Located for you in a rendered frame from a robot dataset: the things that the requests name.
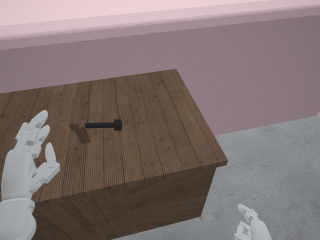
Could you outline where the left robot forearm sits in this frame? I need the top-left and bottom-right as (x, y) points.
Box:
(0, 198), (37, 240)

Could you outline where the counter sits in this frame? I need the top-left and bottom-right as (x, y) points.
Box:
(0, 69), (228, 240)

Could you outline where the left robot hand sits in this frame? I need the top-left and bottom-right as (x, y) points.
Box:
(1, 110), (60, 201)

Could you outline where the tap lever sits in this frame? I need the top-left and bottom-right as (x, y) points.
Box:
(85, 119), (123, 131)

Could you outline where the right robot hand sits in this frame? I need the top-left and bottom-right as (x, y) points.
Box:
(234, 204), (272, 240)

